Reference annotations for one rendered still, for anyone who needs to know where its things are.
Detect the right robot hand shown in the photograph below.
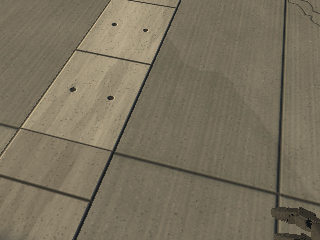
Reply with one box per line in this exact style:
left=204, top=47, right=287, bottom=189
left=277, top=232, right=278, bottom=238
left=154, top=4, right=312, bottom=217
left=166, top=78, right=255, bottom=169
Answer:
left=271, top=207, right=320, bottom=240

